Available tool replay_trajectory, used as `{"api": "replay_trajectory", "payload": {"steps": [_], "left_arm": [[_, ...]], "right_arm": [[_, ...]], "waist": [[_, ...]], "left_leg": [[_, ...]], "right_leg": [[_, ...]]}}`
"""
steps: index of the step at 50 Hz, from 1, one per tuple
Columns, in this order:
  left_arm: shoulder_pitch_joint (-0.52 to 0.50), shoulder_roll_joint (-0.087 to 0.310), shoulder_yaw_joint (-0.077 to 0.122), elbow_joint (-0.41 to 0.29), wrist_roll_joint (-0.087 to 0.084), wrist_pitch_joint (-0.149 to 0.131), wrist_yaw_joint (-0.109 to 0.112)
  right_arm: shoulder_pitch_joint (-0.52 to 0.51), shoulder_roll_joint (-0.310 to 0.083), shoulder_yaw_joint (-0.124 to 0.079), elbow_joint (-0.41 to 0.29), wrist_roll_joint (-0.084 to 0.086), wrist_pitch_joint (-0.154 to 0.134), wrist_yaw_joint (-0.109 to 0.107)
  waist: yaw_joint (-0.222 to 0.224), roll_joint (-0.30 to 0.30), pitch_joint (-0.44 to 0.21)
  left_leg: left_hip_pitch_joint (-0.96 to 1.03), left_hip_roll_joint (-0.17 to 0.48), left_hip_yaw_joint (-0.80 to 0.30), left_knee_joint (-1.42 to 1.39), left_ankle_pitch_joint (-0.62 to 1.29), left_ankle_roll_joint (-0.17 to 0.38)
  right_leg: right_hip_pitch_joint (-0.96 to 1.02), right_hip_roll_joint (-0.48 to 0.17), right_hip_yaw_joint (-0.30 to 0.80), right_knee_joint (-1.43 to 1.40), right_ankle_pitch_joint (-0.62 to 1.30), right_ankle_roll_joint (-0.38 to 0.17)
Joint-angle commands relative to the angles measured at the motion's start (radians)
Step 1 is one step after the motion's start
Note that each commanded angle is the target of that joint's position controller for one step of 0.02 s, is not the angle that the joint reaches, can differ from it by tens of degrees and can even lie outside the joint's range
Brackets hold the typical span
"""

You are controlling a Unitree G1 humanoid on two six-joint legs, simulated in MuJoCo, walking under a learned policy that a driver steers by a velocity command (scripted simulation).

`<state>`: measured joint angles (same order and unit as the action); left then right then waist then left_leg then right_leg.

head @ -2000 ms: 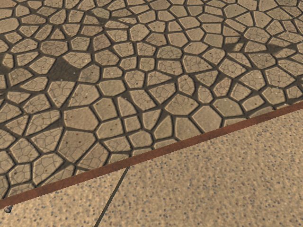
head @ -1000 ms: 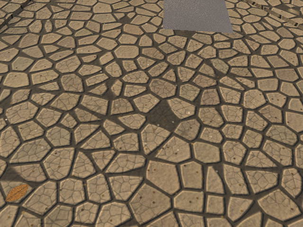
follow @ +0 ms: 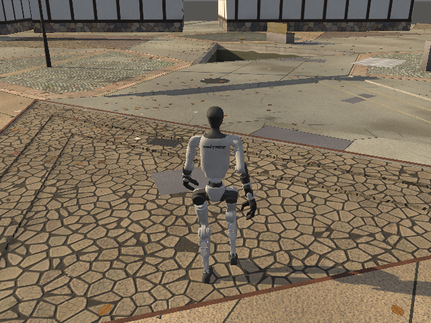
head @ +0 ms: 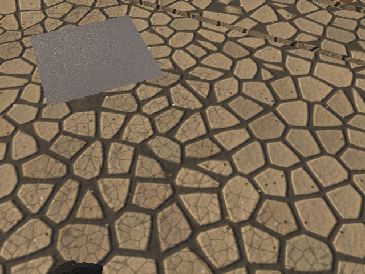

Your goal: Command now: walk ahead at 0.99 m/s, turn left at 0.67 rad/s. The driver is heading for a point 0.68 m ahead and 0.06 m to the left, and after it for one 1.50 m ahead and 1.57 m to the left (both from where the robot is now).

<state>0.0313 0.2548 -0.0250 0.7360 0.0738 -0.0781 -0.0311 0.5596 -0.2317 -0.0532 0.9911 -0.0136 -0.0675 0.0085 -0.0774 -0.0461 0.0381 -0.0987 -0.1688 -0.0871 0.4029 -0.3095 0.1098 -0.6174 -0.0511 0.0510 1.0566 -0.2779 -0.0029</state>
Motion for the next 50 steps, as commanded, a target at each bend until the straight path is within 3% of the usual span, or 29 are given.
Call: {"api": "replay_trajectory", "payload": {"steps": [1, 2, 3, 5, 7, 8, 9, 10, 11, 12, 13, 15, 17, 21, 24, 26, 28, 30, 31, 32, 33, 35, 38, 40, 42, 45, 47, 48, 50], "left_arm": [[-0.126, 0.084, 0.001, -0.13, -0.018, -0.013, -0.014], [-0.142, 0.07, -0.002, -0.126, -0.029, -0.008, -0.01], [-0.156, 0.063, -0.005, -0.149, -0.038, -0.013, -0.005], [-0.155, 0.085, 0.004, -0.156, -0.041, -0.013, 0.011], [0.042, 0.15, 0.039, -0.1, -0.046, -0.016, 0.03], [0.23, 0.188, 0.063, -0.048, -0.047, -0.018, 0.046], [0.419, 0.262, 0.095, -0.019, -0.024, -0.02, 0.068], [0.421, 0.292, 0.103, -0.016, 0.009, -0.015, 0.074], [0.336, 0.266, 0.112, -0.025, -0.017, -0.007, 0.064], [0.233, 0.154, 0.095, -0.035, -0.028, -0.007, 0.058], [0.213, 0.105, 0.086, -0.02, -0.029, -0.013, 0.052], [0.245, 0.08, 0.079, 0.029, -0.026, -0.028, 0.051], [0.291, 0.052, 0.074, 0.082, -0.051, -0.046, 0.038], [0.269, 0.063, 0.073, 0.11, -0.054, -0.066, 0.029], [0.319, 0.128, 0.078, 0.141, -0.056, -0.076, 0.026], [0.33, 0.195, 0.088, 0.144, -0.054, -0.07, 0.031], [0.379, 0.255, 0.1, 0.144, -0.045, -0.033, 0.045], [0.346, 0.275, 0.105, 0.123, -0.035, 0.001, 0.057], [0.382, 0.214, 0.095, 0.123, -0.016, -0.002, 0.046], [0.437, 0.13, 0.077, 0.023, -0.043, -0.019, 0.027], [0.284, 0.195, 0.082, -0.028, -0.049, -0.041, 0.033], [0.23, 0.162, 0.064, -0.043, -0.043, -0.059, 0.037], [0.246, 0.138, 0.061, -0.044, 0.002, -0.005, 0.03], [0.135, 0.112, 0.052, -0.104, -0.002, 0.016, 0.02], [0.003, 0.086, 0.038, -0.165, -0.02, 0.014, 0.009], [-0.031, 0.093, 0.037, -0.181, -0.05, 0.008, 0.0], [-0.013, 0.133, 0.05, -0.178, -0.051, 0.008, 0.009], [0.049, 0.167, 0.063, -0.16, -0.05, 0.007, 0.019], [0.387, 0.248, 0.104, -0.081, -0.05, 0.004, 0.054]], "right_arm": [[-0.103, -0.197, -0.048, -0.095, 0.011, -0.032, 0.0], [-0.095, -0.179, -0.047, -0.091, 0.019, -0.033, 0.011], [-0.07, -0.199, -0.053, -0.087, 0.03, -0.036, 0.015], [-0.048, -0.183, -0.051, -0.07, 0.04, -0.031, 0.013], [-0.06, -0.238, -0.064, -0.071, 0.028, -0.027, 0.007], [-0.104, -0.262, -0.071, -0.081, 0.022, -0.028, 0.009], [-0.129, -0.193, -0.055, -0.109, 0.016, -0.037, 0.011], [-0.052, -0.038, -0.021, -0.14, 0.045, -0.028, -0.001], [-0.053, -0.124, -0.025, -0.174, 0.046, -0.013, -0.009], [-0.135, -0.148, -0.029, -0.16, 0.02, 0.004, -0.008], [-0.185, -0.137, -0.029, -0.163, 0.002, 0.016, 0.003], [-0.235, -0.092, -0.024, -0.183, -0.017, 0.039, 0.027], [-0.314, -0.053, -0.011, -0.24, -0.017, 0.062, 0.042], [-0.483, -0.057, 0.016, -0.351, -0.022, 0.061, 0.079], [-0.576, -0.064, 0.037, -0.374, -0.024, 0.045, 0.093], [-0.562, -0.11, 0.03, -0.355, -0.025, 0.04, 0.086], [-0.463, -0.161, 0.016, -0.315, -0.026, 0.031, 0.07], [-0.118, -0.228, -0.021, -0.209, -0.032, 0.029, 0.048], [-0.084, -0.286, -0.048, -0.181, -0.029, 0.04, 0.024], [-0.176, -0.414, -0.079, -0.227, -0.033, 0.061, 0.013], [-0.121, -0.396, -0.085, -0.233, -0.014, 0.063, 0.008], [-0.167, -0.321, -0.076, -0.195, -0.005, 0.045, -0.008], [-0.234, -0.235, -0.045, -0.205, 0.008, 0.014, -0.015], [-0.237, -0.238, -0.044, -0.209, 0.015, -0.006, -0.008], [-0.245, -0.239, -0.048, -0.215, 0.01, -0.017, -0.003], [-0.216, -0.271, -0.066, -0.212, 0.022, -0.024, 0.009], [-0.187, -0.287, -0.074, -0.205, 0.024, -0.018, 0.003], [-0.184, -0.308, -0.079, -0.204, 0.021, -0.015, -0.002], [-0.244, -0.345, -0.082, -0.211, 0.0, -0.015, 0.003]], "waist": [[0.07, 0.115, 0.069], [0.047, 0.066, 0.034], [0.049, 0.109, 0.051], [0.05, 0.077, 0.031], [0.137, 0.072, -0.12], [0.242, 0.076, -0.205], [0.307, 0.0, -0.315], [0.212, -0.189, -0.386], [0.173, -0.241, -0.369], [0.15, -0.113, -0.191], [0.142, -0.027, -0.089], [0.106, -0.001, -0.005], [0.086, -0.04, 0.024], [0.05, -0.03, 0.067], [0.057, 0.031, 0.118], [0.03, 0.008, 0.089], [-0.025, -0.039, -0.02], [-0.183, -0.051, -0.199], [-0.128, 0.054, -0.213], [0.001, 0.327, -0.304], [-0.073, 0.134, -0.335], [0.014, -0.005, -0.084], [0.118, -0.023, -0.003], [0.116, 0.015, 0.058], [0.094, 0.041, 0.1], [0.053, 0.072, 0.045], [0.053, 0.079, 0.01], [0.082, 0.077, -0.039], [0.283, 0.053, -0.217]], "left_leg": [[-0.213, 0.245, -0.311, -0.274, 0.501, 0.149], [-0.212, 0.208, -0.268, -0.303, 0.581, 0.122], [-0.211, 0.237, -0.293, -0.273, 0.672, 0.113], [-0.129, 0.229, -0.285, -0.206, 0.786, 0.067], [-0.084, 0.203, -0.269, 0.061, 0.943, 0.024], [-0.159, 0.169, -0.255, 0.293, 0.888, 0.007], [-0.274, 0.118, -0.199, 0.597, 0.602, 0.005], [-0.49, 0.058, -0.109, 0.892, -0.196, 0.006], [-0.6, 0.102, -0.049, 0.971, -0.117, 0.016], [-0.639, 0.17, -0.025, 0.947, -0.012, 0.015], [-0.633, 0.197, -0.012, 0.921, 0.018, 0.009], [-0.611, 0.243, -0.003, 0.891, 0.021, -0.002], [-0.656, 0.285, 0.011, 0.865, 0.032, -0.005], [-0.643, 0.287, 0.058, 0.681, 0.235, -0.008], [-0.415, 0.201, 0.176, 0.367, 0.39, 0.02], [-0.352, 0.146, 0.216, 0.311, 0.384, 0.046], [-0.26, 0.062, 0.264, 0.298, 0.231, 0.078], [0.132, 0.038, 0.208, 0.201, 0.161, 0.137], [0.336, 0.142, 0.037, 0.226, 0.03, 0.155], [0.577, 0.414, -0.553, 0.09, 0.01, 0.336], [0.581, 0.412, -0.68, -0.042, 0.03, 0.346], [0.294, 0.36, -0.518, -0.119, 0.152, 0.273], [-0.001, 0.257, -0.361, -0.15, 0.264, 0.254], [-0.169, 0.226, -0.338, -0.226, 0.216, 0.257], [-0.286, 0.173, -0.292, -0.258, 0.271, 0.221], [-0.289, 0.172, -0.287, -0.264, 0.424, 0.146], [-0.154, 0.189, -0.312, -0.181, 0.558, 0.107], [-0.087, 0.187, -0.314, -0.07, 0.712, 0.083], [-0.16, 0.139, -0.268, 0.391, 0.808, 0.032]], "right_leg": [[0.126, 0.021, -0.055, -0.287, 0.185, 0.026], [0.195, 0.055, -0.088, -0.308, 0.287, 0.024], [0.243, 0.056, -0.081, -0.374, 0.326, 0.012], [0.331, 0.076, -0.069, -0.482, 0.359, -0.011], [0.593, 0.119, -0.064, -0.511, 0.279, -0.033], [0.792, 0.068, -0.031, -0.501, 0.211, -0.042], [0.974, -0.111, 0.141, -0.51, -0.104, -0.065], [1.09, -0.392, 0.559, -0.634, -0.35, -0.121], [1.006, -0.412, 0.813, -0.773, -0.498, -0.18], [0.847, -0.354, 0.649, -0.8, -0.493, -0.176], [0.729, -0.313, 0.497, -0.805, -0.32, -0.17], [0.588, -0.259, 0.283, -0.842, -0.098, -0.143], [0.566, -0.246, 0.146, -0.873, 0.042, -0.114], [0.471, -0.17, -0.127, -0.941, 0.348, -0.079], [0.393, -0.148, -0.231, -1.079, 0.5, -0.089], [0.536, -0.174, -0.277, -1.003, 0.908, -0.085], [0.7, -0.188, -0.298, -0.723, 1.318, -0.066], [0.593, -0.191, -0.297, -0.196, 1.273, -0.06], [0.336, -0.102, -0.269, 0.145, 0.488, -0.041], [-0.086, 0.073, -0.186, 0.539, -0.217, 0.025], [-0.205, 0.049, 0.0, 0.556, -0.124, 0.009], [-0.19, -0.038, 0.015, 0.346, -0.056, -0.002], [-0.04, -0.076, 0.017, 0.175, -0.146, 0.04], [-0.003, -0.084, -0.016, 0.0, -0.125, 0.07], [0.086, -0.064, -0.044, -0.203, 0.103, 0.08], [0.307, -0.009, -0.056, -0.415, 0.396, 0.049], [0.356, 0.016, -0.038, -0.491, 0.368, 0.032], [0.422, 0.044, -0.035, -0.504, 0.291, 0.023], [0.779, 0.036, -0.048, -0.476, 0.102, 0.01]]}}
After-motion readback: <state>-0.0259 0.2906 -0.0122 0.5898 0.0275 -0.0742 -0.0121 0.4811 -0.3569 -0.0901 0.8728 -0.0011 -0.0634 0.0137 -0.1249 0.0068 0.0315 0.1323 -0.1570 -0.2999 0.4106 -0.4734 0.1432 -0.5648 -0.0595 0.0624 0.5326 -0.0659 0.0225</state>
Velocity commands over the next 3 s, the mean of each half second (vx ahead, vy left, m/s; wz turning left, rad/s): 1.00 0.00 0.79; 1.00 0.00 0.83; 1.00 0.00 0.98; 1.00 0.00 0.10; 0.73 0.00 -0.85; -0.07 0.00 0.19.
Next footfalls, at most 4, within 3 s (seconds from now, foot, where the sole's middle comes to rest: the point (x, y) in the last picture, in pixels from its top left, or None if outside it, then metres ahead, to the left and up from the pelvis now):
0.18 right None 0.40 -0.11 -0.77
0.62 left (114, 211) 0.73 0.23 -0.77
1.02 right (93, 125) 1.18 0.35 -0.77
1.46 left None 1.21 0.81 -0.77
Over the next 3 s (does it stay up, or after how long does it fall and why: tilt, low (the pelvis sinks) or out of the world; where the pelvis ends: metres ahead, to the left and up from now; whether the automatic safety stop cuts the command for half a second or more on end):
stays up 1.44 1.69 -0.02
